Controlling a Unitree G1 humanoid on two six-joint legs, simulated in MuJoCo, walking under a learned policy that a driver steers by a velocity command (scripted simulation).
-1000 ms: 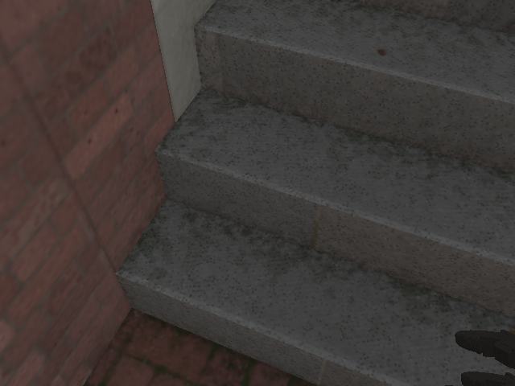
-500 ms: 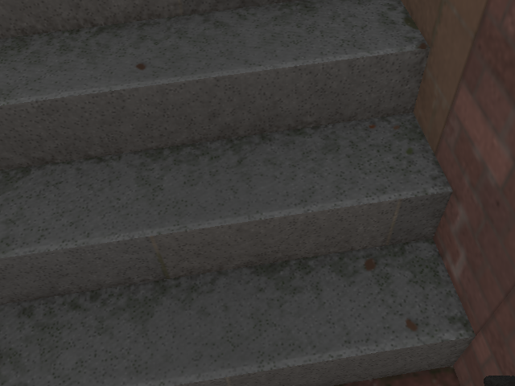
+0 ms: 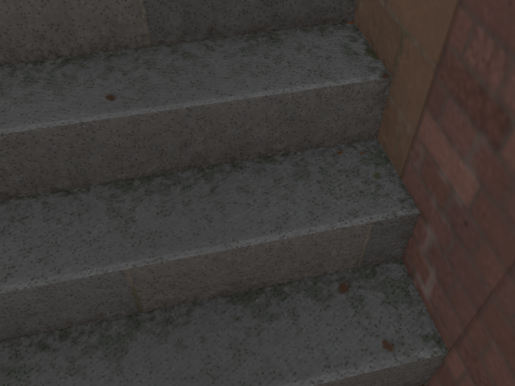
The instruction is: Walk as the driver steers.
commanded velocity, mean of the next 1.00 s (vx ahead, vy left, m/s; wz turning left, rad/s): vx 0.82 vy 0.00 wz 0.20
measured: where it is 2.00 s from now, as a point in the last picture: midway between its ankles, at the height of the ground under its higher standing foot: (205, 83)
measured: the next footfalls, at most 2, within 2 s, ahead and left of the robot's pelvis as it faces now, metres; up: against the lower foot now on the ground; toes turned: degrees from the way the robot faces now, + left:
right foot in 0.24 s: +0.11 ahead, -0.12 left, +0.00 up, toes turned +15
left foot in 0.64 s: +0.26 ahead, +0.24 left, +0.00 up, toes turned +28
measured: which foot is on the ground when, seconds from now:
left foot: down 0.00-0.24, up 0.26-0.62, down 0.64-1.00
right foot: up 0.00-0.22, down 0.24-0.62, up 0.64-1.00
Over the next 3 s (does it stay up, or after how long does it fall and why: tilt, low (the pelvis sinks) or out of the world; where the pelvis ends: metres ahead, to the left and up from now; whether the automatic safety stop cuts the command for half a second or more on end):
stays up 1.60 0.29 0.98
